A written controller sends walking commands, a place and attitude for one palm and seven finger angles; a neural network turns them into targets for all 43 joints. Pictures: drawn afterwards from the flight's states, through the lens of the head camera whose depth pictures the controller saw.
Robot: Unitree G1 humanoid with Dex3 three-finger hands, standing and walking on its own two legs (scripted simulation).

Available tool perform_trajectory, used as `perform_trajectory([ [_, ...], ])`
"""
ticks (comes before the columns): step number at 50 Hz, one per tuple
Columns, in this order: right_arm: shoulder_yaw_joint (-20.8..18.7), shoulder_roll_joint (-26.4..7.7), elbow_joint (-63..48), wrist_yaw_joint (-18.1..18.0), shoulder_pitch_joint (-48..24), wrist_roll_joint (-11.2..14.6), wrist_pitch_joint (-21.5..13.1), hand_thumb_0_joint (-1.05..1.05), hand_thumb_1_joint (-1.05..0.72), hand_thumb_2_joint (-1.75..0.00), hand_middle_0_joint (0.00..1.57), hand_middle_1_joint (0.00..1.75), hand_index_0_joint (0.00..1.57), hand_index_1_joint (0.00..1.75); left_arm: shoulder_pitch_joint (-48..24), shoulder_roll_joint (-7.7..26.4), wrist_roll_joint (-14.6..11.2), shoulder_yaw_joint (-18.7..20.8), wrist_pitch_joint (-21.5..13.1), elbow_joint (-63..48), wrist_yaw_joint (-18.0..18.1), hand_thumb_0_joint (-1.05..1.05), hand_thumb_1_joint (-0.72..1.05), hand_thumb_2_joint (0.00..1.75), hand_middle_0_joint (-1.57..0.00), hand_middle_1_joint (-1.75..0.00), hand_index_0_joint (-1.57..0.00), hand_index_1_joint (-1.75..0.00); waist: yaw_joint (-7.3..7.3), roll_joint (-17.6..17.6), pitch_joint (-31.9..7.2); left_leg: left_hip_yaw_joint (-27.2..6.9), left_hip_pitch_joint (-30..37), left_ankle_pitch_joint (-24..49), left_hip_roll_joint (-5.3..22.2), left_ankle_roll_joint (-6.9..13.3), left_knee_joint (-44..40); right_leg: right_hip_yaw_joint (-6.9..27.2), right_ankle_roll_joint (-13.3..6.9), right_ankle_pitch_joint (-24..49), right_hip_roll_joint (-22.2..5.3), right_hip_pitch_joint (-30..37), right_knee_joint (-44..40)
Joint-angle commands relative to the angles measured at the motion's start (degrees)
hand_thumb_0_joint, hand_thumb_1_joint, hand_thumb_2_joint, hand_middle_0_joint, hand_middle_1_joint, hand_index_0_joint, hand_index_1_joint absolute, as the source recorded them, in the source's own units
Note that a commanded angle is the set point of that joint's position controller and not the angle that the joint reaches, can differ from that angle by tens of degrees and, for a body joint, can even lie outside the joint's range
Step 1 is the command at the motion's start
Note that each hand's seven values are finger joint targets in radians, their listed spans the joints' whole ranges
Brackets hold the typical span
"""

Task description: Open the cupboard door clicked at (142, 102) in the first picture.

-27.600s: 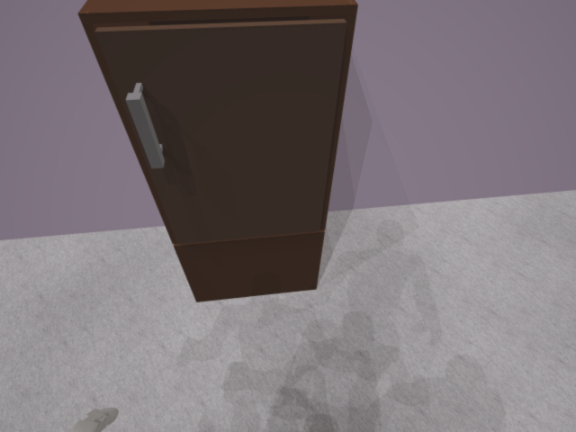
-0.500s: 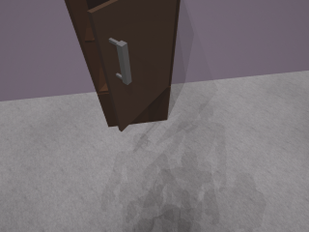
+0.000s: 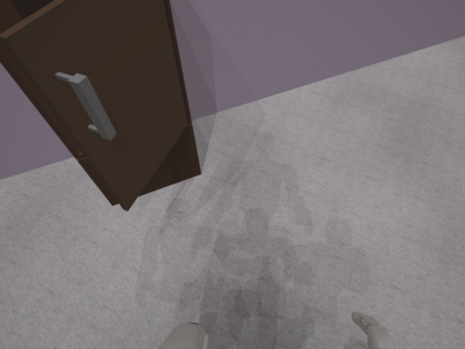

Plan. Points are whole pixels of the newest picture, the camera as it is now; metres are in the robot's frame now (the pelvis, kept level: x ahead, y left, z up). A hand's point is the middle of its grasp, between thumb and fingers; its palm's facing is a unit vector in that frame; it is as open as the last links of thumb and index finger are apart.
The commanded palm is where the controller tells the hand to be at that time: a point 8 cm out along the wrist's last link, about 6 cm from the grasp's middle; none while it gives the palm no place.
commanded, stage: walk to a spot facing it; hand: left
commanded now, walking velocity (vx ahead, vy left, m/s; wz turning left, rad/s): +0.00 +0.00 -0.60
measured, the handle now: (87, 107) +0.53 +0.36 +0.06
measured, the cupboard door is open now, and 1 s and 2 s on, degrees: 44 44 44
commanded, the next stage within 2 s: none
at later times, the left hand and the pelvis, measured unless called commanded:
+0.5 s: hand (151, 321) +0.17 +0.19 -0.17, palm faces -0.33 -0.90 -0.28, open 7.4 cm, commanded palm none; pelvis +0.00 +0.01 -0.02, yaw -20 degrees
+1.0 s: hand (193, 276) +0.26 +0.12 -0.17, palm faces -0.58 -0.80 -0.14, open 7.4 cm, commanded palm none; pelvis +0.09 +0.00 +0.00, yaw -37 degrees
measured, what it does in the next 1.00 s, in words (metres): steps on the spot, turning right: left foot, then right foot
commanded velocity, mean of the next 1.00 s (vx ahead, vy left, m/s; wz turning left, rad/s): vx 0.16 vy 0.00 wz -0.60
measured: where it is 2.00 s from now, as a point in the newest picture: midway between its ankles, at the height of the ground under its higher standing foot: (323, 310)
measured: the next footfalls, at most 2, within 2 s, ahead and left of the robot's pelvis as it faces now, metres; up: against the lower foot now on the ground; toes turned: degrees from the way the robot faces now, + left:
left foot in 0.14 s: +0.04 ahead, +0.15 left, +0.00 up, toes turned -6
right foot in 0.48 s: +0.00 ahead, -0.12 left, +0.00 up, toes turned -22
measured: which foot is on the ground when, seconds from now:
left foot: up 0.00-0.12, down 0.14-0.48, up 0.50-0.82, down 0.84-1.00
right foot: down 0.00-0.14, up 0.16-0.46, down 0.48-0.84, up 0.86-1.00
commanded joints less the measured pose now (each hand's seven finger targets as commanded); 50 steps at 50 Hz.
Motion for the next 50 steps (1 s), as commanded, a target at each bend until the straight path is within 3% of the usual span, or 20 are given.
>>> perform_trajectory([
  [1,-0.92,-4.10,-4.93,-0.23,0.82,0.56,-1.58,0.00,-0.90,-0.90,0.20,0.30,0.20,0.30,2.32,12.97,0.23,3.89,-0.84,-4.13,0.70,0.00,0.90,0.90,-0.20,-0.30,-0.20,-0.30,0.09,-7.27,-9.75,-0.68,0.70,-0.92,-0.76,0.65,-7.99,18.47,-8.23,30.66,-15.65,8.89,-4.11],
  [5,-1.17,-5.93,-2.75,-0.78,9.10,0.72,-2.59,0.00,-0.90,-0.90,0.20,0.30,0.20,0.30,-2.38,11.25,-0.54,3.38,-0.36,-5.57,0.37,0.00,0.90,0.90,-0.20,-0.30,-0.20,-0.30,-4.37,-3.09,-11.66,-1.64,21.61,11.87,1.03,1.62,-29.88,15.19,-1.72,17.35,-9.14,-5.21,1.19],
  [7,-2.46,-14.33,-3.38,-1.33,12.26,-0.68,-3.26,0.00,-0.90,-0.90,0.20,0.30,0.20,0.30,-2.83,7.41,-1.08,2.37,-0.34,-7.83,-0.78,0.00,0.90,0.90,-0.20,-0.30,-0.20,-0.30,-4.78,19.03,-11.39,-25.06,28.32,22.77,26.15,12.15,-39.32,-2.83,4.90,-22.62,0.56,-20.13,22.54],
  [8,-2.06,-13.78,-3.85,-1.52,11.69,-1.15,-2.84,0.00,-0.90,-0.90,0.20,0.30,0.20,0.30,-4.36,9.33,-0.38,2.63,-0.11,-8.02,-1.11,0.00,0.90,0.90,-0.20,-0.30,-0.20,-0.30,-4.92,11.83,-8.96,-23.26,21.18,26.12,27.75,15.49,-38.40,-2.71,5.55,-22.19,-2.66,-18.57,32.20],
  [10,-0.88,-9.94,-5.47,-1.56,6.80,-1.60,-3.40,0.00,-0.90,-0.90,0.20,0.30,0.20,0.30,-1.98,8.86,0.32,3.34,0.15,-6.56,-1.94,0.00,0.90,0.90,-0.20,-0.30,-0.20,-0.30,-1.19,11.69,-8.27,-14.38,16.88,32.33,21.35,13.95,-36.65,-4.19,6.56,-16.22,-4.13,-18.15,39.80],
  [14,-0.67,-9.32,-5.05,-1.22,8.11,-1.52,-3.21,0.00,-0.90,-0.90,0.20,0.30,0.20,0.30,-3.10,6.86,-0.45,2.27,0.77,-6.97,-3.04,0.00,0.90,0.90,-0.20,-0.30,-0.20,-0.30,-1.34,12.25,-8.17,0.00,19.35,37.56,15.10,10.67,-33.00,-8.86,7.31,-11.99,-5.86,-16.68,34.01],
  [19,-1.74,-11.53,-2.81,-0.52,13.65,-1.52,-2.88,0.00,-0.90,-0.90,0.20,0.30,0.20,0.30,-6.82,5.86,-0.50,1.36,-0.02,-7.83,-3.43,0.00,0.90,0.90,-0.20,-0.30,-0.20,-0.30,-4.13,14.44,-9.67,3.35,21.96,40.08,16.60,9.89,-29.19,-13.63,5.80,-11.18,-5.08,-9.26,15.70],
  [22,-2.20,-12.43,-2.86,-0.02,13.08,-0.98,-2.57,0.00,-0.90,-0.90,0.20,0.30,0.20,0.30,-2.42,7.58,-0.48,1.65,-0.67,-6.10,-3.14,0.00,0.90,0.90,-0.20,-0.30,-0.20,-0.30,-1.45,11.28,-11.15,6.34,17.99,38.01,15.58,6.18,-21.02,-15.07,4.06,0.82,-4.07,3.02,0.38],
  [23,-2.17,-11.08,-3.45,0.36,12.47,-0.31,-2.56,0.00,-0.90,-0.90,0.20,0.30,0.20,0.30,2.49,11.13,-0.24,2.35,-1.18,-4.59,-2.64,0.00,0.90,0.90,-0.20,-0.30,-0.20,-0.30,0.92,3.52,-13.95,9.19,10.73,29.75,13.45,3.25,-12.46,-9.28,2.09,13.50,-8.86,14.01,-4.61],
  [24,-0.77,-5.49,-6.32,0.60,10.01,0.24,-2.50,0.00,-0.90,-0.90,0.20,0.30,0.20,0.30,6.40,18.37,0.36,3.98,-1.72,-3.38,-1.45,0.00,0.90,0.90,-0.20,-0.30,-0.20,-0.30,3.03,-18.84,-14.25,13.03,-7.04,-6.67,4.07,-0.30,2.07,13.45,-4.18,36.98,-25.12,23.77,-6.53],
  [25,-0.65,-6.95,-7.36,0.04,7.64,0.10,-1.77,0.00,-0.90,-0.90,0.20,0.30,0.20,0.30,8.81,19.45,-0.69,4.25,-1.51,-2.41,-0.45,0.00,0.90,0.90,-0.20,-0.30,-0.20,-0.30,4.68,-18.02,-15.37,4.21,-8.99,-13.75,3.38,-0.01,10.08,14.90,-9.19,46.37,-28.84,21.96,-4.43],
  [28,-0.82,-7.21,-5.61,0.59,7.00,-0.28,-1.27,0.00,-0.90,-0.90,0.20,0.30,0.20,0.30,0.17,14.48,-0.38,3.20,-0.73,-5.01,0.36,0.00,0.90,0.90,-0.20,-0.30,-0.20,-0.30,0.74,-13.60,-8.34,1.47,-10.72,-5.02,5.67,-0.34,12.74,11.28,-8.46,11.80,-20.94,11.85,-8.50],
  [32,-0.68,-5.20,-4.65,2.05,8.00,-0.74,-1.69,0.00,-0.90,-0.90,0.20,0.30,0.20,0.30,-1.65,14.07,-0.04,2.77,-1.80,-5.71,-0.19,0.00,0.90,0.90,-0.20,-0.30,-0.20,-0.30,-0.93,-5.88,-7.75,4.24,-3.62,0.34,3.48,-0.74,2.19,9.19,-7.49,-1.85,-17.44,5.41,-11.35],
  [37,-1.00,-5.01,-4.89,2.33,9.32,-0.53,-3.26,0.00,-0.90,-0.90,0.20,0.30,0.20,0.30,-2.48,14.42,0.18,3.19,-2.23,-5.59,-1.29,0.00,0.90,0.90,-0.20,-0.30,-0.20,-0.30,-1.45,-8.99,-4.60,5.33,4.22,0.31,0.79,0.15,-12.11,12.53,-7.75,-16.56,-15.90,-1.23,-13.53],
  [39,-0.90,-5.24,-3.09,1.86,14.53,-0.56,-4.15,0.00,-0.90,-0.90,0.20,0.30,0.20,0.30,-4.72,13.41,-0.21,3.11,-2.24,-5.84,-1.62,0.00,0.90,0.90,-0.20,-0.30,-0.20,-0.30,-4.46,-7.44,-4.81,6.78,15.06,5.63,-0.60,0.27,-22.03,10.70,-5.60,-18.34,-12.96,-7.53,-10.16],
  [40,-1.20,-6.41,-1.60,1.34,19.03,-0.47,-4.68,0.00,-0.90,-0.90,0.20,0.30,0.20,0.30,-5.67,11.34,-0.28,2.69,-2.31,-6.28,-1.76,0.00,0.90,0.90,-0.20,-0.30,-0.20,-0.30,-6.59,-3.01,-6.16,5.46,24.91,5.33,1.05,0.78,-28.61,8.80,-3.42,-18.59,-10.31,-14.12,-5.07],
  [42,-2.89,-15.97,0.83,0.09,30.90,-2.16,-5.70,0.00,-0.90,-0.90,0.20,0.30,0.20,0.30,-8.47,4.84,-0.82,1.17,-2.43,-9.79,-2.46,0.00,0.90,0.90,-0.20,-0.30,-0.20,-0.30,-11.10,23.72,-7.92,-28.88,34.34,-15.83,27.64,9.43,-44.78,-8.09,2.71,-23.26,-0.07,-31.78,28.02],
  [43,-2.52,-15.42,0.42,-0.16,28.96,-1.85,-5.51,0.00,-0.90,-0.90,0.20,0.30,0.20,0.30,-12.50,6.82,-0.03,1.64,-2.67,-10.82,-2.97,0.00,0.90,0.90,-0.20,-0.30,-0.20,-0.30,-10.29,12.83,-3.63,-29.55,26.88,-16.13,30.31,12.30,-47.61,-3.95,2.31,-18.00,-6.27,-32.16,34.84],
  [46,-0.06,-8.21,-1.39,0.21,20.51,-1.74,-6.59,0.00,-0.90,-0.90,0.20,0.30,0.20,0.30,-8.28,5.68,0.90,2.21,-2.58,-6.83,-4.41,0.00,0.90,0.90,-0.20,-0.30,-0.20,-0.30,-4.09,7.22,0.18,-10.95,18.96,1.70,20.75,7.23,-45.48,-6.92,3.49,-3.67,-9.48,-28.77,43.33],
  [50,1.19,-4.58,1.31,-0.30,25.10,-0.92,-7.61,0.00,-0.90,-0.90,0.20,0.30,0.20,0.30,-5.25,2.22,0.26,1.23,-1.62,-4.99,-4.57,0.00,0.90,0.90,-0.20,-0.30,-0.20,-0.30,-3.39,9.21,-4.18,5.77,26.00,30.49,15.35,3.94,-39.74,-10.07,3.91,2.63,-8.39,-29.44,45.33],
])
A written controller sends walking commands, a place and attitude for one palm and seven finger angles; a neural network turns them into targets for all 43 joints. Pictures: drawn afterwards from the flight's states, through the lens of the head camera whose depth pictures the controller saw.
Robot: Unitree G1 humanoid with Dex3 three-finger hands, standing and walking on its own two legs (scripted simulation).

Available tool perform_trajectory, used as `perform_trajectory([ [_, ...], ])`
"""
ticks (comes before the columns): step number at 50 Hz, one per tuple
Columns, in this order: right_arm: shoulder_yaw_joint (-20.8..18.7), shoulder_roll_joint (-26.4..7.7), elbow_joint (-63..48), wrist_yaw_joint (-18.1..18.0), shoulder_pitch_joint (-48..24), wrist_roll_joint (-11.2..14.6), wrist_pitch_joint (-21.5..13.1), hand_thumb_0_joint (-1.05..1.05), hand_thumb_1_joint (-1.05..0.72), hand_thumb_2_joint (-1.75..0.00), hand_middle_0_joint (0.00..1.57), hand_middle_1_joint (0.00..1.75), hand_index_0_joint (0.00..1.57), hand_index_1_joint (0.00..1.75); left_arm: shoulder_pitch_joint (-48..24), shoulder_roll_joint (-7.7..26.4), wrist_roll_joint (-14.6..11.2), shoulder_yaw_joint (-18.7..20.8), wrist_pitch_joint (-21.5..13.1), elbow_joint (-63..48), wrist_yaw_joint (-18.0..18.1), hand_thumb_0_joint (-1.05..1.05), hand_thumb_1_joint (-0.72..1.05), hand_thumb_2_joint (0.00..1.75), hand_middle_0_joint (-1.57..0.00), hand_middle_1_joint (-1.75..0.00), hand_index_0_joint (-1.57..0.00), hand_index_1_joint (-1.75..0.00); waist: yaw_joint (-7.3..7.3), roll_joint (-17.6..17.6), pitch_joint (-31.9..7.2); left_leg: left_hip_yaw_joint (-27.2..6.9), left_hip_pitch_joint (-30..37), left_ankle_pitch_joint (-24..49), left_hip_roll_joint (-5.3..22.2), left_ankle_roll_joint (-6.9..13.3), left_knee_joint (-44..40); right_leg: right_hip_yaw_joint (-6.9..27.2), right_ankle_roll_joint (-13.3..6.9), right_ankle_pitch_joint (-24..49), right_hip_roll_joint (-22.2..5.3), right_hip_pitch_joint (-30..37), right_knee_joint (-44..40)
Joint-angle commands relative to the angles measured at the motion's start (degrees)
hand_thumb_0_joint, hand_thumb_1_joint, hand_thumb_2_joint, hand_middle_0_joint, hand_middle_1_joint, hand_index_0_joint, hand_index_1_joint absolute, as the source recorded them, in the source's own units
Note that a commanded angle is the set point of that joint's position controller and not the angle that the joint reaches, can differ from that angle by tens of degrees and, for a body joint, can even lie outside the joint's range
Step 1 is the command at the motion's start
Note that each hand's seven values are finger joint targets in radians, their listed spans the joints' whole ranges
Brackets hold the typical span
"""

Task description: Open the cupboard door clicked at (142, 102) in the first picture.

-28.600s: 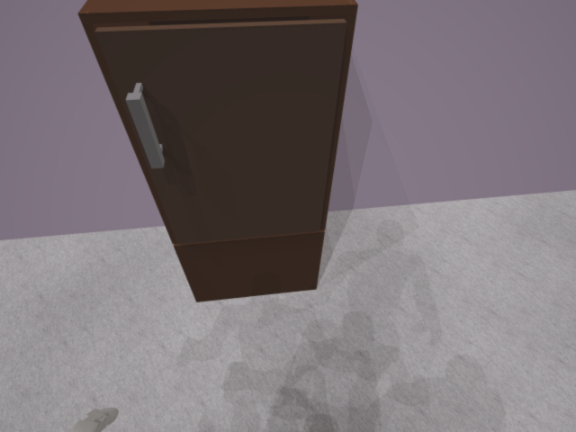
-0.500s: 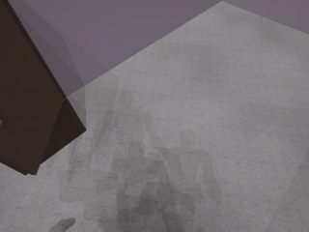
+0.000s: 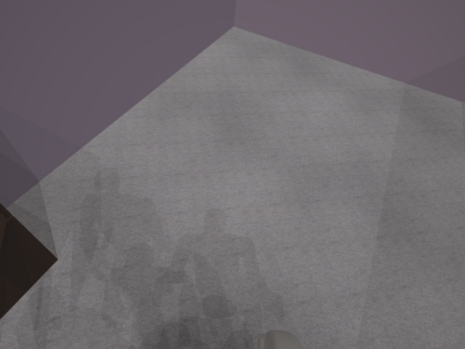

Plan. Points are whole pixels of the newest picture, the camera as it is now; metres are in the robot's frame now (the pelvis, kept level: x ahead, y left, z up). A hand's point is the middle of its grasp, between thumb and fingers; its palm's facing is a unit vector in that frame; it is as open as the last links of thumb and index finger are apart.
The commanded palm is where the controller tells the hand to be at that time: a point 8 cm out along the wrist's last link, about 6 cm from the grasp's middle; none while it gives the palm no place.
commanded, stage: walk to a spot facing it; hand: left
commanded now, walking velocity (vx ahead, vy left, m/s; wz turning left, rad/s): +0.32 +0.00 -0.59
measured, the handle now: out of the picture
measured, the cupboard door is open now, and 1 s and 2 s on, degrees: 44 44 44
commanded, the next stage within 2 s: turn to face it in 1.18 s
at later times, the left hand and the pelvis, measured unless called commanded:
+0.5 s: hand (209, 258) +0.33 +0.06 -0.17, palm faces -0.24 -0.95 -0.22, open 7.3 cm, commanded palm none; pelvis +0.19 -0.10 -0.01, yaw -15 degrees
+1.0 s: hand (225, 248) +0.37 +0.02 -0.18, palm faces -0.21 -0.97 -0.13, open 7.4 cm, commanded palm none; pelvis +0.45 -0.15 -0.03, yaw -19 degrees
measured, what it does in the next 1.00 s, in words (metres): walks ahead, turning right: right foot, then left foot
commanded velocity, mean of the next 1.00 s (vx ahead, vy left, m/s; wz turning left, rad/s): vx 0.37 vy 0.00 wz -0.20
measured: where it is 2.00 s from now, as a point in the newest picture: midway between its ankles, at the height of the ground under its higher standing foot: (289, 234)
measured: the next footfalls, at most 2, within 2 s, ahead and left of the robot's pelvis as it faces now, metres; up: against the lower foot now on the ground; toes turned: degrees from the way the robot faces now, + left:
right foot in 0.34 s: +0.24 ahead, -0.14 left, +0.00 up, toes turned -18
left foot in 0.96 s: +0.56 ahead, -0.10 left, +0.00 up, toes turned -12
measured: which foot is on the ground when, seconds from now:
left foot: down 0.00-0.32, up 0.34-0.94, down 0.96-1.00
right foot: up 0.00-0.32, down 0.34-0.96, up 0.98-1.00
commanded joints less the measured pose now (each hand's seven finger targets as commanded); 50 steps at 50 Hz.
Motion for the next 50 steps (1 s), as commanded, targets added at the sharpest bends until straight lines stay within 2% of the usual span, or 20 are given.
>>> perform_trajectory([
  [1,-1.46,-7.18,0.51,-0.83,8.23,0.72,-1.37,0.00,-0.90,-0.90,0.20,0.30,0.20,0.30,-3.60,-1.03,-0.43,-0.14,-1.56,-5.05,-0.49,0.00,0.90,0.90,-0.20,-0.30,-0.20,-0.30,-0.59,10.95,-0.08,-4.29,9.72,25.65,12.55,-0.96,-10.60,-0.88,0.47,5.93,-1.72,-12.56,4.84],
  [7,-1.16,-6.32,4.18,-0.82,14.01,-0.02,-1.17,0.00,-0.90,-0.90,0.20,0.30,0.20,0.30,-13.83,-2.67,-0.48,-1.35,-1.86,-7.46,-0.79,0.00,0.90,0.90,-0.20,-0.30,-0.20,-0.30,-3.21,11.07,3.36,-0.18,14.62,29.15,14.46,2.05,-11.52,-4.88,-0.15,7.45,-2.77,-14.11,-12.78],
  [10,-1.26,-6.73,5.74,-0.70,15.86,-0.29,-0.67,0.00,-0.90,-0.90,0.20,0.30,0.20,0.30,-16.71,-2.19,-0.69,-1.67,-2.36,-7.65,-0.58,0.00,0.90,0.90,-0.20,-0.30,-0.20,-0.30,-4.15,11.51,4.31,2.96,14.71,37.45,15.29,2.52,-9.35,-7.90,-2.12,4.39,-0.91,-6.91,-24.28],
  [13,-1.68,-9.13,5.78,-0.70,13.37,0.01,-0.46,0.00,-0.90,-0.90,0.20,0.30,0.20,0.30,-9.55,-0.58,-0.86,-0.91,-2.72,-5.32,0.00,0.00,0.90,0.90,-0.20,-0.30,-0.20,-0.30,-0.34,12.07,0.06,5.05,13.46,55.93,16.67,2.62,-0.97,-9.99,-5.22,0.05,2.95,6.99,-28.22],
  [15,-2.07,-10.46,4.38,-0.33,7.81,0.75,-0.24,0.00,-0.90,-0.90,0.20,0.30,0.20,0.30,5.77,2.55,-0.61,0.38,-3.56,-1.02,0.77,0.00,0.90,0.90,-0.20,-0.30,-0.20,-0.30,7.68,9.61,-6.93,7.13,5.94,55.19,14.41,0.24,16.51,-9.55,-7.46,3.24,4.46,28.11,-34.67],
  [16,-1.72,-8.29,3.37,0.51,7.29,1.82,-0.40,0.00,-0.90,-0.90,0.20,0.30,0.20,0.30,13.96,7.90,-0.34,1.92,-4.04,1.39,1.47,0.00,0.90,0.90,-0.20,-0.30,-0.20,-0.30,11.29,-0.23,-12.90,8.19,-9.22,33.03,9.61,-1.83,32.79,2.32,-10.83,2.44,-5.32,46.33,-38.25],
  [17,-1.36,-4.35,1.21,0.30,7.27,2.69,-0.42,0.00,-0.90,-0.90,0.20,0.30,0.20,0.30,18.19,12.87,-1.22,3.17,-4.23,2.39,2.45,0.00,0.90,0.90,-0.20,-0.30,-0.20,-0.30,10.66,-12.49,-18.18,2.84,-26.92,-17.19,-1.42,-4.77,53.94,34.25,-17.31,8.86,-21.60,56.14,-45.85],
  [18,-1.99,-5.95,0.32,0.39,2.79,2.24,0.13,0.00,-0.90,-0.90,0.20,0.30,0.20,0.30,14.47,14.12,-2.32,3.14,-3.89,1.56,3.22,0.00,0.90,0.90,-0.20,-0.30,-0.20,-0.30,9.05,-7.69,-12.38,-7.68,-31.70,-15.12,0.76,-2.98,59.97,35.44,-17.19,5.00,-23.03,48.42,-51.82],
  [20,-2.75,-4.24,1.35,0.55,-0.12,1.61,0.85,0.00,-0.90,-0.90,0.20,0.30,0.20,0.30,3.47,7.02,-2.38,1.03,-3.94,-0.52,3.62,0.00,0.90,0.90,-0.20,-0.30,-0.20,-0.30,2.96,1.59,0.10,-9.80,-27.26,-3.08,5.50,-3.00,54.42,22.82,-12.19,-0.94,-18.04,26.10,-56.11],
  [22,-2.36,-2.35,3.50,0.71,2.81,0.80,2.14,0.00,-0.90,-0.90,0.20,0.30,0.20,0.30,0.57,3.11,-1.75,-0.46,-5.35,-1.22,3.63,0.00,0.90,0.90,-0.20,-0.30,-0.20,-0.30,-0.75,0.88,2.46,-9.87,-20.99,0.82,6.34,-3.48,47.34,13.82,-9.21,5.65,-13.62,16.07,-58.37],
  [24,-2.33,-1.64,4.53,1.04,4.99,0.58,2.85,0.00,-0.90,-0.90,0.20,0.30,0.20,0.30,2.12,2.11,-1.57,-0.75,-6.27,0.11,3.50,0.00,0.90,0.90,-0.20,-0.30,-0.20,-0.30,-2.14,-1.01,0.22,-9.15,-20.06,2.61,5.33,-3.79,42.14,9.41,-8.06,12.91,-10.37,17.68,-57.95],
  [30,-2.71,-1.89,2.52,1.44,-3.41,1.06,2.65,0.00,-0.90,-0.90,0.20,0.30,0.20,0.30,10.90,0.19,-1.85,-0.98,-7.75,4.31,3.79,0.00,0.90,0.90,-0.20,-0.30,-0.20,-0.30,-0.03,-3.79,-3.25,-8.23,-28.85,7.11,3.17,-4.16,34.02,6.91,-3.22,38.01,-7.53,33.37,-54.02],
  [39,-2.26,-2.58,-1.34,2.74,-21.46,1.38,2.09,0.00,-0.90,-0.90,0.20,0.30,0.20,0.30,20.38,0.43,-1.31,-2.16,-7.90,8.74,5.30,0.00,0.90,0.90,-0.20,-0.30,-0.20,-0.30,3.49,-2.16,4.03,-5.54,-34.01,5.80,0.29,-2.49,24.02,9.15,-5.56,47.57,-11.37,41.32,-53.68],
  [44,-2.25,-2.90,1.69,1.88,-14.08,1.24,0.87,0.00,-0.90,-0.90,0.20,0.30,0.20,0.30,19.23,2.79,-1.17,-1.75,-8.17,9.94,5.49,0.00,0.90,0.90,-0.20,-0.30,-0.20,-0.30,-1.43,-2.92,0.03,1.02,-15.42,1.23,-7.30,1.49,11.28,5.05,-4.91,73.72,-9.76,40.41,-41.87],
  [45,-2.62,-4.15,3.94,1.41,-7.43,1.05,0.58,0.00,-0.90,-0.90,0.20,0.30,0.20,0.30,18.11,3.11,-1.28,-1.72,-8.24,10.07,5.39,0.00,0.90,0.90,-0.20,-0.30,-0.20,-0.30,-4.40,-2.55,-3.11,0.96,-5.59,4.76,-8.12,2.62,7.71,3.71,-3.77,72.88,-8.28,36.21,-34.55],
  [46,-3.44,-6.61,6.32,0.86,2.06,0.68,0.35,0.00,-0.90,-0.90,0.20,0.30,0.20,0.30,16.07,3.03,-1.74,-1.64,-8.36,9.16,5.13,0.00,0.90,0.90,-0.20,-0.30,-0.20,-0.30,-8.94,-1.41,-7.27,-4.05,10.22,10.47,-3.77,5.14,5.58,2.68,-2.96,61.20,-7.47,25.04,-23.18],
  [47,-4.85,-12.46,7.80,0.30,9.70,-0.70,-0.06,0.00,-0.90,-0.90,0.20,0.30,0.20,0.30,17.59,-0.13,-2.67,-1.95,-8.32,7.64,4.49,0.00,0.90,0.90,-0.20,-0.30,-0.20,-0.30,-10.17,9.81,-14.92,-28.08,24.41,15.39,13.96,12.99,4.12,-1.00,-1.34,26.30,-0.37,9.31,-1.82],
  [48,-4.67,-13.72,7.90,0.00,11.98,0.26,0.19,0.00,-0.90,-0.90,0.20,0.30,0.20,0.30,16.55,-1.76,-2.80,-2.74,-8.69,5.93,4.20,0.00,0.90,0.90,-0.20,-0.30,-0.20,-0.30,-8.03,13.52,-17.44,-42.92,26.79,23.67,23.96,18.47,-4.20,0.99,-2.44,-11.12,4.10,1.06,13.72],
  [49,-4.39,-12.40,7.42,0.16,7.38,0.95,0.42,0.00,-0.90,-0.90,0.20,0.30,0.20,0.30,12.74,-0.07,-2.00,-1.94,-8.08,5.55,4.58,0.00,0.90,0.90,-0.20,-0.30,-0.20,-0.30,-5.99,6.04,-9.85,-39.53,18.16,16.55,23.88,18.30,-7.41,4.36,-3.20,-10.86,0.39,-2.63,17.96],
  [50,-3.72,-8.94,5.73,0.01,2.69,1.17,-0.06,0.00,-0.90,-0.90,0.20,0.30,0.20,0.30,9.48,-1.21,-1.49,-1.91,-7.34,4.29,4.15,0.00,0.90,0.90,-0.20,-0.30,-0.20,-0.30,-4.13,4.68,-0.91,-34.97,6.52,9.99,21.49,15.00,-10.88,4.19,-2.23,-5.83,-1.45,-5.38,17.31],
])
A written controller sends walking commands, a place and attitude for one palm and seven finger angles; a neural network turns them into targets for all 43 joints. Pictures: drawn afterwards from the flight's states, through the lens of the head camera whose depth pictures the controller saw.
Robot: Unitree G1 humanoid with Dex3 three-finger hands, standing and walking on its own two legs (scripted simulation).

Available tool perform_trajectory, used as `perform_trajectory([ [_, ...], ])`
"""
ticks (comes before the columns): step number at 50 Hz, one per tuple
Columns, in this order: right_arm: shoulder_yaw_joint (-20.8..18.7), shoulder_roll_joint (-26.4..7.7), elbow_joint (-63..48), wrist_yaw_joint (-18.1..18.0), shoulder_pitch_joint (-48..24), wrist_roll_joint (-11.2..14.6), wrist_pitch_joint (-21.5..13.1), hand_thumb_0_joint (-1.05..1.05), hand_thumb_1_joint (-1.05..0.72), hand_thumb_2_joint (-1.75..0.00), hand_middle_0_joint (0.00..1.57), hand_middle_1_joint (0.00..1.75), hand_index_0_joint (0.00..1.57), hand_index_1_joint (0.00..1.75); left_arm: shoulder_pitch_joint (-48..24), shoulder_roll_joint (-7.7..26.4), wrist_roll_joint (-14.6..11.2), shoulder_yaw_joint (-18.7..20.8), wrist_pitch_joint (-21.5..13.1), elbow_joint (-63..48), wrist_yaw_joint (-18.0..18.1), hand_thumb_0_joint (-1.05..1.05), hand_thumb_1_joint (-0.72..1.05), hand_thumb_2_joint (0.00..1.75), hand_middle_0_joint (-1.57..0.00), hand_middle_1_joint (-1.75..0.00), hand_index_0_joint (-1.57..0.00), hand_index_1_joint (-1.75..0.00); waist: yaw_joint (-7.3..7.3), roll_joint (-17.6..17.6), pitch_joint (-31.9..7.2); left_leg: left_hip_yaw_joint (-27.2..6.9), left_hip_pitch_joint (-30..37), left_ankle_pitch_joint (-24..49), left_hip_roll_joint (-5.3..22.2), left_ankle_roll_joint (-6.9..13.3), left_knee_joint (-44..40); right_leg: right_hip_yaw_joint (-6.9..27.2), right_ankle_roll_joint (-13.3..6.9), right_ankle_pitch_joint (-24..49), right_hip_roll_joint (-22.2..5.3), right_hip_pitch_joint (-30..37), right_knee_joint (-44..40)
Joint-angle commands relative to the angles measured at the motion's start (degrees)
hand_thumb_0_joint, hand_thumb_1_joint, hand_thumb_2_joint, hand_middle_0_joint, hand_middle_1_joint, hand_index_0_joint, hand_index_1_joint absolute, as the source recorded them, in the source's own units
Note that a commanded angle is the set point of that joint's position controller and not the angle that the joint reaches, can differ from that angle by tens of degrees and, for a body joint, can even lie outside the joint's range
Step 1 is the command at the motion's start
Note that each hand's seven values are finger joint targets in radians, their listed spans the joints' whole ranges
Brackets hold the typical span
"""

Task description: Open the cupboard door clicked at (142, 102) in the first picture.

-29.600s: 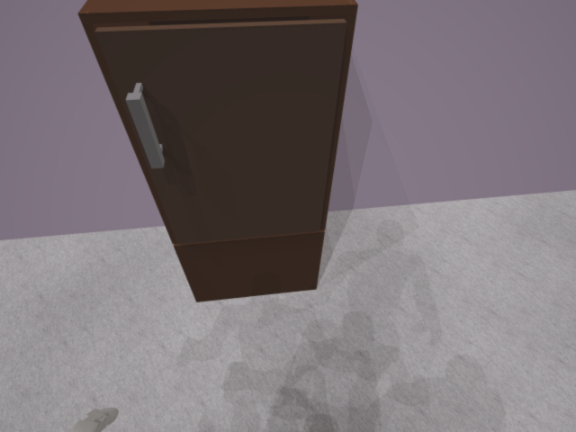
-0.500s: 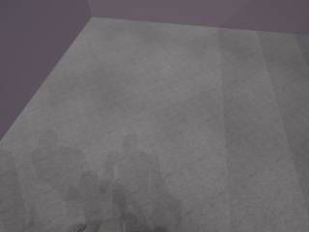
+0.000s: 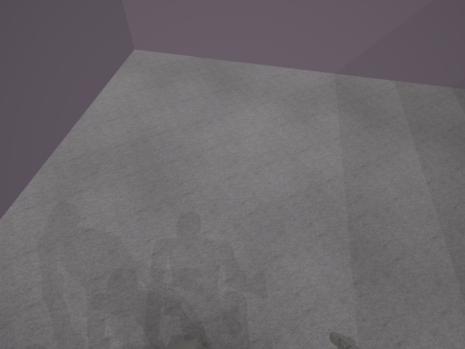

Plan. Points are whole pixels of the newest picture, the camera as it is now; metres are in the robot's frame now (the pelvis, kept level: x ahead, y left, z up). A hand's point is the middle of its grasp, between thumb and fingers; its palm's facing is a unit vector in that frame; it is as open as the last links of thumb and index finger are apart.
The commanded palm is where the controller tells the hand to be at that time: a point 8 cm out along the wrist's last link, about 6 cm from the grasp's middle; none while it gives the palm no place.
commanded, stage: walk to a spot facing it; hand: left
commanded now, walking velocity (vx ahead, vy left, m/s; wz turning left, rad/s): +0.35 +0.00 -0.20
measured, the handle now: out of the picture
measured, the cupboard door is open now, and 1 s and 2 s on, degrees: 44 44 44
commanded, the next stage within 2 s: turn to face it in 0.18 s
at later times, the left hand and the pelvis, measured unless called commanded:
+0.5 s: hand (201, 232) +0.38 +0.11 -0.15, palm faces -0.10 -0.97 -0.22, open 7.3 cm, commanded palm none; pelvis +0.24 -0.06 +0.01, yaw -1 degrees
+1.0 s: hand (166, 243) +0.35 +0.19 -0.16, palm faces +0.28 -0.93 -0.24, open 7.4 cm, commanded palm none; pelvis +0.31 -0.04 +0.01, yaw +15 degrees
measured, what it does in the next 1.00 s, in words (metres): walks ahead, turning left: right foot, then left foot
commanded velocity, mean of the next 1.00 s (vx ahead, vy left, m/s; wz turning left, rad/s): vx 0.06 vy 0.00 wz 0.35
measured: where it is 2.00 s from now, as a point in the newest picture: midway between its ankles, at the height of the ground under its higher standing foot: (270, 314)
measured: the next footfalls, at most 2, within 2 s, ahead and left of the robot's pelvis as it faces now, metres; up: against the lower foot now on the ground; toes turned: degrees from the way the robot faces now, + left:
right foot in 0.40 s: +0.33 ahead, -0.16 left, +0.00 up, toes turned -11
left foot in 0.80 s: +0.37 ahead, +0.07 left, +0.00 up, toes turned +18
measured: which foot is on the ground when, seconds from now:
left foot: down 0.00-0.40, up 0.42-0.78, down 0.80-1.00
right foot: up 0.00-0.38, down 0.40-0.80, up 0.82-1.00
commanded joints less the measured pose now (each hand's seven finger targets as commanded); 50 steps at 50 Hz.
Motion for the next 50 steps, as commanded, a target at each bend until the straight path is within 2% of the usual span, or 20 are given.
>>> perform_trajectory([
  [1,-1.86,-7.30,2.13,-1.45,14.89,0.45,-0.22,0.00,-0.90,-0.90,0.20,0.30,0.20,0.30,-8.31,6.01,1.13,2.49,-1.30,-8.93,-0.58,0.00,0.90,0.90,-0.20,-0.30,-0.20,-0.30,-3.75,3.44,1.63,-28.28,12.35,1.50,22.75,6.53,-25.00,4.95,1.67,5.89,-8.20,-29.05,25.24],
  [4,-0.69,-4.69,3.73,-1.53,16.12,0.53,-1.88,0.00,-0.90,-0.90,0.20,0.30,0.20,0.30,-6.66,2.32,1.68,2.07,0.97,-8.65,-1.57,0.00,0.90,0.90,-0.20,-0.30,-0.20,-0.30,-0.58,4.98,2.82,-13.43,8.45,15.21,16.97,2.13,-26.10,3.08,2.97,10.40,-9.17,-27.29,16.69],
  [8,-0.82,-6.04,4.16,-1.17,17.14,0.74,-1.77,0.00,-0.90,-0.90,0.20,0.30,0.20,0.30,-10.48,2.23,1.36,2.34,2.08,-10.13,-2.09,0.00,0.90,0.90,-0.20,-0.30,-0.20,-0.30,0.56,6.41,2.57,-4.21,8.07,21.63,14.24,1.07,-26.80,0.21,3.62,17.30,-10.31,-25.63,2.40],
  [15,-0.21,-7.38,7.34,-1.53,25.46,0.17,-0.21,0.00,-0.90,-0.90,0.20,0.30,0.20,0.30,-22.88,5.47,0.87,1.87,1.50,-13.66,-2.38,0.00,0.90,0.90,-0.20,-0.30,-0.20,-0.30,-3.50,7.09,4.29,-1.60,16.37,38.89,15.94,-0.70,-21.42,-5.00,0.87,19.58,-6.68,-20.04,-18.77],
  [18,0.01,-8.83,7.59,-1.62,24.17,0.88,0.13,0.00,-0.90,-0.90,0.20,0.30,0.20,0.30,-11.63,8.30,1.19,2.05,-0.01,-10.63,-1.50,0.00,0.90,0.90,-0.20,-0.30,-0.20,-0.30,2.06,6.65,-4.71,-2.58,17.74,49.45,14.04,-2.35,-5.92,-6.91,0.05,23.15,-3.67,-2.29,-26.97],
  [19,-0.04,-7.84,7.05,-1.39,23.43,1.63,0.12,0.00,-0.90,-0.90,0.20,0.30,0.20,0.30,-4.72,12.47,1.44,3.13,-0.81,-8.43,-0.82,0.00,0.90,0.90,-0.20,-0.30,-0.20,-0.30,4.90,1.57,-11.10,-1.75,7.75,37.55,11.31,-4.21,5.86,-0.88,-1.49,41.21,-10.29,14.26,-25.83],
  [20,-0.20,-5.75,5.74,-1.26,27.09,2.51,0.10,0.00,-0.90,-0.90,0.20,0.30,0.20,0.30,1.53,18.28,1.39,4.58,-1.32,-7.20,-0.11,0.00,0.90,0.90,-0.20,-0.30,-0.20,-0.30,5.52,-10.77,-19.72,-0.65,-5.43,-6.28,1.23,-6.98,24.21,17.80,-8.85,66.83,-28.00,28.76,-26.31],
  [21,-0.18,-6.19,5.74,-1.82,26.78,2.92,0.71,0.00,-0.90,-0.90,0.20,0.30,0.20,0.30,0.65,19.60,0.35,4.06,-1.29,-7.47,0.06,0.00,0.90,0.90,-0.20,-0.30,-0.20,-0.30,4.58,-10.75,-23.61,-7.63,-4.32,-24.31,2.24,-7.06,35.67,19.21,-13.08,70.01,-35.07,25.71,-30.32],
  [24,-0.58,-3.99,3.66,-1.27,17.26,2.19,2.79,0.00,-0.90,-0.90,0.20,0.30,0.20,0.30,-11.69,13.96,0.18,2.91,0.28,-11.38,1.25,0.00,0.90,0.90,-0.20,-0.30,-0.20,-0.30,1.16,-4.87,-10.14,-10.48,-9.12,-15.06,6.89,-7.92,38.80,6.77,-7.89,57.03,-28.23,6.82,-34.74],
  [28,-0.44,-1.12,3.91,-0.11,19.78,1.24,5.56,0.00,-0.90,-0.90,0.20,0.30,0.20,0.30,-19.79,11.17,0.68,2.57,0.38,-14.36,1.20,0.00,0.90,0.90,-0.20,-0.30,-0.20,-0.30,-4.39,-5.35,-5.93,-6.74,-2.44,-9.12,7.43,-9.25,26.74,-5.12,-3.31,41.99,-23.91,-7.67,-39.21],
  [35,-1.65,-2.75,-2.04,1.24,10.95,0.90,5.72,0.00,-0.90,-0.90,0.20,0.30,0.20,0.30,-20.40,12.52,1.50,4.37,1.31,-15.95,1.05,0.00,0.90,0.90,-0.20,-0.30,-0.20,-0.30,-3.02,-7.80,-4.15,-3.55,-2.94,-7.32,6.56,-9.14,10.17,-8.88,-2.41,31.94,-25.21,-5.03,-35.36],
  [38,-2.39,-6.09,-3.42,1.46,11.65,0.47,5.35,0.00,-0.90,-0.90,0.20,0.30,0.20,0.30,-20.50,14.10,1.01,4.98,2.05,-17.03,0.68,0.00,0.90,0.90,-0.20,-0.30,-0.20,-0.30,-4.50,-2.76,-5.11,-1.69,5.30,0.83,4.63,-8.61,-2.09,-11.28,0.33,26.56,-24.40,-6.28,-26.75],
  [39,-3.20,-9.42,-3.17,1.42,14.62,0.20,4.90,0.00,-0.90,-0.90,0.20,0.30,0.20,0.30,-20.06,13.42,0.67,4.88,2.45,-17.66,0.50,0.00,0.90,0.90,-0.20,-0.30,-0.20,-0.30,-6.01,6.10,-7.43,-6.66,11.64,10.75,6.87,-6.92,-8.96,-12.67,2.92,20.74,-21.55,-9.92,-17.53],
  [40,-4.61,-15.94,-3.76,1.06,17.21,-0.28,4.36,0.00,-0.90,-0.90,0.20,0.30,0.20,0.30,-19.32,9.95,0.06,4.15,2.85,-19.56,0.12,0.00,0.90,0.90,-0.20,-0.30,-0.20,-0.30,-6.86,25.76,-8.74,-29.44,18.06,31.83,22.39,1.09,-14.67,-12.94,7.85,-9.84,-12.34,-23.82,-2.19],
  [41,-4.99,-18.44,-3.45,0.15,18.96,-0.13,4.70,0.00,-0.90,-0.90,0.20,0.30,0.20,0.30,-23.89,10.53,0.59,3.57,3.48,-21.88,0.36,0.00,0.90,0.90,-0.20,-0.30,-0.20,-0.30,-8.53,21.61,-10.17,-35.54,17.78,38.50,27.42,6.91,-16.18,-4.09,7.75,-16.72,-9.32,-27.14,7.88],
  [42,-4.99,-18.62,-4.16,-0.27,17.10,-0.12,4.64,0.00,-0.90,-0.90,0.20,0.30,0.20,0.30,-24.78,10.91,0.76,3.77,3.64,-23.01,0.17,0.00,0.90,0.90,-0.20,-0.30,-0.20,-0.30,-6.90,14.27,-9.24,-32.21,15.54,29.36,26.85,7.69,-16.75,-0.35,7.02,-11.24,-10.54,-27.54,12.05],
  [43,-4.73,-16.83,-5.05,-0.73,14.33,-0.09,4.14,0.00,-0.90,-0.90,0.20,0.30,0.20,0.30,-25.26,10.28,1.24,4.20,3.60,-21.89,0.27,0.00,0.90,0.90,-0.20,-0.30,-0.20,-0.30,-5.96,16.95,-10.14,-31.17,15.44,28.84,22.54,5.46,-16.32,0.37,7.40,-7.43,-10.11,-30.05,14.03],
  [45,-3.86,-15.09,-6.71,-1.10,9.93,0.34,3.72,0.00,-0.90,-0.90,0.20,0.30,0.20,0.30,-23.32,11.45,1.13,4.34,3.85,-20.25,-0.17,0.00,0.90,0.90,-0.20,-0.30,-0.20,-0.30,-3.82,13.71,-9.25,-24.23,13.96,27.99,18.23,2.29,-15.70,2.00,8.31,0.39,-10.10,-29.46,14.97],
  [47,-3.88,-14.89,-7.06,-1.13,8.86,0.46,3.43,0.00,-0.90,-0.90,0.20,0.30,0.20,0.30,-20.61,11.23,0.97,4.41,4.19,-19.20,-0.33,0.00,0.90,0.90,-0.20,-0.30,-0.20,-0.30,-2.62,8.56,-10.40,-21.40,14.57,27.22,15.74,1.38,-15.82,1.76,8.98,3.58,-9.33,-27.70,13.38],
  [50,-4.11,-15.61,-7.10,-0.86,8.49,0.62,3.56,0.00,-0.90,-0.90,0.20,0.30,0.20,0.30,-20.07,11.58,0.81,4.20,4.54,-19.13,-0.35,0.00,0.90,0.90,-0.20,-0.30,-0.20,-0.30,-2.46,7.62,-10.27,-21.83,13.99,20.56,14.52,1.81,-17.26,1.77,9.32,4.25,-8.75,-25.63,7.65],
])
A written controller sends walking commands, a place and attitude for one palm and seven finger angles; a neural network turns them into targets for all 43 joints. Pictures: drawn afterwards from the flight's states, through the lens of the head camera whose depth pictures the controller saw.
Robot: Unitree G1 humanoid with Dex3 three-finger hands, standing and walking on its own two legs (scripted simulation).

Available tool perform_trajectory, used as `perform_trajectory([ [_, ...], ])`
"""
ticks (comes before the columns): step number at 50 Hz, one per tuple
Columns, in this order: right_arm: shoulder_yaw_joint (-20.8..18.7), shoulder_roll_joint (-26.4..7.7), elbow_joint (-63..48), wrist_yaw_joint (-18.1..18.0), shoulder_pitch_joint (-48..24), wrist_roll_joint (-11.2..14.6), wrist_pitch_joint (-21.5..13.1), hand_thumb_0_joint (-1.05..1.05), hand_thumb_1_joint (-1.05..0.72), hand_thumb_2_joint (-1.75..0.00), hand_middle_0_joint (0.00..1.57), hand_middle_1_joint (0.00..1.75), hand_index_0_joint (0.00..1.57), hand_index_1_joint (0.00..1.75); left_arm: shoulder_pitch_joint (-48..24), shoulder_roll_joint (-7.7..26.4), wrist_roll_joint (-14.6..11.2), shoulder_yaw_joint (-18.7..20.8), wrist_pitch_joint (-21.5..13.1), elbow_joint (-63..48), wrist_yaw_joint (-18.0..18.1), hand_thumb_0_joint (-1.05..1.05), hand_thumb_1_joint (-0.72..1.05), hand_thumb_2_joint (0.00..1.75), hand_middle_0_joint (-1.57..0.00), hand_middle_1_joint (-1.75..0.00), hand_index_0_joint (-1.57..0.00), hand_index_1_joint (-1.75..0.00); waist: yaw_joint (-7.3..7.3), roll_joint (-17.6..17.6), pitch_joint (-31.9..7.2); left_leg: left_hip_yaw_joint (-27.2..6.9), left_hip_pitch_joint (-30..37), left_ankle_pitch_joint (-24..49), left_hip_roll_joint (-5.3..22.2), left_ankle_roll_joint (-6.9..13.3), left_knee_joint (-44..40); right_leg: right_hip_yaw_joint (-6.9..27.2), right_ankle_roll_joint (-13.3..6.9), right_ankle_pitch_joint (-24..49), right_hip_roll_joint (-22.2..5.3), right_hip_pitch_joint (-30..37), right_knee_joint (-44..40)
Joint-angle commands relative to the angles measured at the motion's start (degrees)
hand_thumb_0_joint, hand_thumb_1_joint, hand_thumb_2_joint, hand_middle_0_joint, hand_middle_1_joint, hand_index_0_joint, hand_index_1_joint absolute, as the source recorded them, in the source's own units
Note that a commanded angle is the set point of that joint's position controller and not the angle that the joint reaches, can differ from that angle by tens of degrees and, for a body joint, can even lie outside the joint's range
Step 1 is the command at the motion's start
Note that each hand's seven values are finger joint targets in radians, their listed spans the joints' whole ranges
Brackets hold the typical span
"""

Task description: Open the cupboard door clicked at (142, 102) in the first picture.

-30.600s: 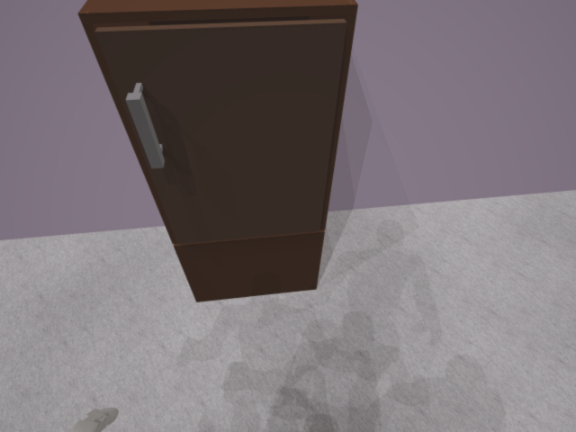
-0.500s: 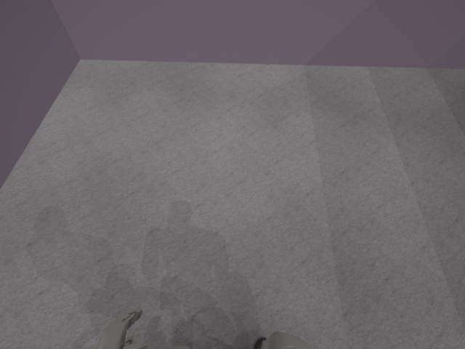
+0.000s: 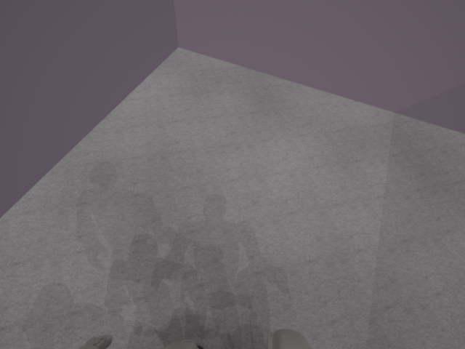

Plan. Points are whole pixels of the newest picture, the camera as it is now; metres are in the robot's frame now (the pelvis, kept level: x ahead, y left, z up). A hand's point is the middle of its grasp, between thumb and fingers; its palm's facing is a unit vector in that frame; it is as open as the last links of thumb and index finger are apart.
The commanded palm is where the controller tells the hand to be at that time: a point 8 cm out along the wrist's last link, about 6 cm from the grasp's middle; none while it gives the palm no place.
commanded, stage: turn to face it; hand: left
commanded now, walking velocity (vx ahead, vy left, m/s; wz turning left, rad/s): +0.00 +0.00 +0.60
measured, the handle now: out of the picture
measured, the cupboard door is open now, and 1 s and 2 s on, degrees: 44 44 44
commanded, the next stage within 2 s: none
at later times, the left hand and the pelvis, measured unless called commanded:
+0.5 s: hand out of the picture +0.01 +0.11 -0.14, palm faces +0.33 -0.90 -0.28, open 7.3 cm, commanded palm none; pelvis +0.01 -0.09 +0.01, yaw +20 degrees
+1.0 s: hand out of the picture -0.05 +0.14 -0.15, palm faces +0.58 -0.76 -0.29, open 7.4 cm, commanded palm none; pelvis +0.00 -0.10 +0.00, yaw +37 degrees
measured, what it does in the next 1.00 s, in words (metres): steps on the spot, turning left: right foot, then left foot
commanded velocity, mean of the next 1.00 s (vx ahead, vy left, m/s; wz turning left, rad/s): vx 0.00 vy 0.00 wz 0.60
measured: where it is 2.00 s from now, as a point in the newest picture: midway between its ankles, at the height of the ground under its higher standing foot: outside the picture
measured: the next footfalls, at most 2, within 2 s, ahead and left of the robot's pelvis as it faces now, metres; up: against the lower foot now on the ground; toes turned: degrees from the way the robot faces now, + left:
right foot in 0.22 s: +0.06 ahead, -0.17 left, +0.00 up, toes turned +6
left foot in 0.70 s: -0.04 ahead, +0.04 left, +0.00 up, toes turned +34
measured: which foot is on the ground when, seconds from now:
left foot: down 0.00-0.22, up 0.24-0.68, down 0.70-1.00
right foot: up 0.00-0.20, down 0.22-0.70, up 0.72-1.00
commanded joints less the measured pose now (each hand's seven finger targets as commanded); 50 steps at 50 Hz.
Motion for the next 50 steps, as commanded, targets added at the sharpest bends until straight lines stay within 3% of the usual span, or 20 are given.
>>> perform_trajectory([
  [1,-3.32,-11.84,-2.38,-0.25,3.73,0.28,-0.36,0.00,-0.90,-0.90,0.20,0.30,0.20,0.30,1.17,2.43,-0.21,0.53,-1.24,-4.77,-0.14,0.00,0.90,0.90,-0.20,-0.30,-0.20,-0.30,-0.45,8.05,-10.56,-16.55,13.80,17.10,13.51,6.05,-12.73,1.52,0.97,1.62,-0.09,-2.12,-5.38],
  [6,-4.17,-12.84,-2.38,0.45,2.32,-0.15,0.92,0.00,-0.90,-0.90,0.20,0.30,0.20,0.30,-0.15,2.34,-0.58,-0.12,-1.35,-6.20,0.07,0.00,0.90,0.90,-0.20,-0.30,-0.20,-0.30,-1.22,10.40,-7.99,-19.76,8.28,9.31,12.31,6.12,-12.36,-0.51,0.04,-2.41,2.58,6.68,-23.12],
  [9,-4.48,-12.75,-3.21,0.62,-0.69,0.34,1.54,0.00,-0.90,-0.90,0.20,0.30,0.20,0.30,5.77,3.34,-0.90,0.19,-1.95,-4.75,0.33,0.00,0.90,0.90,-0.20,-0.30,-0.20,-0.30,1.21,10.48,-8.82,-20.48,2.15,7.54,9.57,4.00,-8.84,-1.84,-0.99,4.80,4.49,18.49,-37.09],
  [10,-4.34,-11.13,-3.85,0.83,-2.13,0.87,1.70,0.00,-0.90,-0.90,0.20,0.30,0.20,0.30,8.95,5.74,-0.64,0.70,-2.47,-4.22,0.64,0.00,0.90,0.90,-0.20,-0.30,-0.20,-0.30,3.05,6.21,-9.31,-18.34,-4.00,1.74,6.40,1.38,-4.62,0.90,-1.74,7.95,1.40,26.35,-46.20],
  [11,-3.87,-6.52,-4.99,1.13,-1.79,1.33,1.82,0.00,-0.90,-0.90,0.20,0.30,0.20,0.30,10.76,11.12,0.37,1.89,-3.07,-4.14,1.21,0.00,0.90,0.90,-0.20,-0.30,-0.20,-0.30,3.92,-10.63,-9.03,-9.38,-15.01,-12.33,-1.83,-3.47,8.78,16.64,-6.39,3.34,-13.73,32.46,-55.29],
  [12,-3.77,-6.88,-5.82,1.30,-3.64,0.94,1.75,0.00,-0.90,-0.90,0.20,0.30,0.20,0.30,8.60,13.97,0.39,1.78,-2.83,-5.07,1.53,0.00,0.90,0.90,-0.20,-0.30,-0.20,-0.30,3.97,-18.21,-6.24,-5.10,-15.87,-22.85,-3.86,-4.96,24.89,25.06,-11.77,9.47,-24.80,24.47,-56.80],
  [13,-3.90,-8.22,-5.25,1.73,-2.90,0.51,2.16,0.00,-0.90,-0.90,0.20,0.30,0.20,0.30,5.45,11.79,0.09,0.85,-2.81,-5.80,1.58,0.00,0.90,0.90,-0.20,-0.30,-0.20,-0.30,1.95,-12.26,-3.99,-7.90,-14.21,-20.05,-1.19,-4.29,33.72,19.36,-13.11,9.91,-22.79,18.37,-55.40],
  [14,-4.24,-8.02,-2.84,1.78,-1.06,0.24,2.86,0.00,-0.90,-0.90,0.20,0.30,0.20,0.30,1.66,7.58,-0.14,0.30,-3.42,-6.36,1.70,0.00,0.90,0.90,-0.20,-0.30,-0.20,-0.30,-0.60,-13.99,-2.56,-8.51,-14.46,-15.55,0.39,-4.90,37.76,14.97,-11.20,13.66,-18.14,17.18,-54.52],
  [17,-3.38,-5.70,-1.42,2.40,-0.27,0.58,3.32,0.00,-0.90,-0.90,0.20,0.30,0.20,0.30,1.46,5.18,-0.37,-0.54,-3.68,-6.78,1.43,0.00,0.90,0.90,-0.20,-0.30,-0.20,-0.30,-1.57,-9.69,-3.83,-4.21,-13.32,-9.18,1.09,-6.76,38.64,1.56,-8.95,32.08,-12.23,21.65,-48.86],
  [27,-1.78,-3.94,-3.42,2.37,-8.15,1.04,2.86,0.00,-0.90,-0.90,0.20,0.30,0.20,0.30,10.05,8.57,0.44,1.09,-3.62,-3.86,1.48,0.00,0.90,0.90,-0.20,-0.30,-0.20,-0.30,3.40,-9.20,-6.54,1.85,-6.47,-14.37,1.34,-6.54,14.88,-3.21,-11.34,45.05,-17.34,32.16,-43.72],
  [30,-1.75,-4.25,-3.72,2.31,-6.97,1.22,2.38,0.00,-0.90,-0.90,0.20,0.30,0.20,0.30,8.95,9.20,0.67,1.52,-3.43,-3.47,1.25,0.00,0.90,0.90,-0.20,-0.30,-0.20,-0.30,2.79,-10.79,-7.22,2.77,-1.08,-13.43,0.89,-5.37,7.25,-3.68,-10.95,43.10,-18.29,30.17,-41.56],
  [32,-2.05,-5.74,-3.10,2.21,-3.25,1.00,2.00,0.00,-0.90,-0.90,0.20,0.30,0.20,0.30,6.94,9.93,0.08,1.80,-3.29,-3.94,0.84,0.00,0.90,0.90,-0.20,-0.30,-0.20,-0.30,0.18,-7.69,-8.45,3.76,7.53,-5.23,0.11,-4.45,-1.96,-7.68,-8.21,38.72,-17.31,25.48,-36.63],
  [33,-2.73,-7.78,-2.09,2.14,0.65,0.80,1.66,0.00,-0.90,-0.90,0.20,0.30,0.20,0.30,5.51,9.45,-0.37,1.79,-3.07,-4.41,0.64,0.00,0.90,0.90,-0.20,-0.30,-0.20,-0.30,-2.45,-3.14,-10.19,1.62,16.13,3.12,1.81,-3.35,-8.21,-10.01,-5.65,32.43,-15.74,19.48,-29.78],
  [34,-4.36,-14.25,-1.65,1.75,3.58,0.19,1.23,0.00,-0.90,-0.90,0.20,0.30,0.20,0.30,4.98,6.13,-0.77,1.24,-2.61,-6.25,0.15,0.00,0.90,0.90,-0.20,-0.30,-0.20,-0.30,-4.30,13.10,-11.89,-16.85,25.86,16.94,15.37,2.89,-10.92,-11.95,-1.40,4.72,-7.96,3.83,-17.11],
  [35,-5.10,-17.74,-0.96,1.24,7.03,0.37,1.68,0.00,-0.90,-0.90,0.20,0.30,0.20,0.30,-0.31,4.04,-0.56,-0.23,-2.15,-8.79,0.22,0.00,0.90,0.90,-0.20,-0.30,-0.20,-0.30,-6.17,18.77,-10.30,-25.87,25.46,34.77,23.55,9.29,-11.56,-6.72,-0.04,-14.55,-3.21,-4.64,-7.34],
  [36,-4.65,-17.01,-0.57,0.93,6.90,0.24,1.86,0.00,-0.90,-0.90,0.20,0.30,0.20,0.30,-1.32,5.43,-0.18,0.07,-1.55,-9.56,0.40,0.00,0.90,0.90,-0.20,-0.30,-0.20,-0.30,-5.37,12.45,-9.91,-22.49,22.70,31.60,24.71,11.70,-10.86,-1.31,-0.79,-13.28,-4.08,-4.74,-3.62],
  [40,-3.37,-12.99,-3.63,0.03,-3.25,0.29,1.00,0.00,-0.90,-0.90,0.20,0.30,0.20,0.30,1.60,5.39,0.02,0.74,-0.63,-5.65,-0.34,0.00,0.90,0.90,-0.20,-0.30,-0.20,-0.30,-0.13,11.95,-5.09,-15.13,11.64,14.99,13.83,6.03,-13.80,1.23,-0.04,-0.30,-2.63,-1.82,-2.37],
  [42,-3.32,-12.55,-3.50,0.08,-2.48,0.27,0.73,0.00,-0.90,-0.90,0.20,0.30,0.20,0.30,2.16,4.73,-0.02,0.72,-0.69,-5.38,-0.43,0.00,0.90,0.90,-0.20,-0.30,-0.20,-0.30,0.15,9.03,-5.07,-15.12,11.49,15.19,12.26,5.80,-13.56,0.64,0.28,0.63,-1.41,-0.42,-5.68],
  [47,-3.95,-12.98,-2.92,0.44,-0.72,-0.02,1.11,0.00,-0.90,-0.90,0.20,0.30,0.20,0.30,-0.02,3.63,-0.36,0.17,-1.13,-6.96,-0.17,0.00,0.90,0.90,-0.20,-0.30,-0.20,-0.30,-0.90,10.83,-5.79,-17.51,10.49,13.64,11.40,6.26,-11.78,-0.83,0.20,-1.81,1.18,5.50,-19.54],
  [50,-4.29,-13.10,-3.46,0.46,-2.20,0.13,1.44,0.00,-0.90,-0.90,0.20,0.30,0.20,0.30,3.18,3.70,-0.62,0.16,-1.87,-6.74,-0.06,0.00,0.90,0.90,-0.20,-0.30,-0.20,-0.30,0.42,12.05,-7.48,-19.28,8.32,17.48,10.08,5.25,-7.73,-2.03,-0.37,1.37,3.83,13.66,-31.03],
])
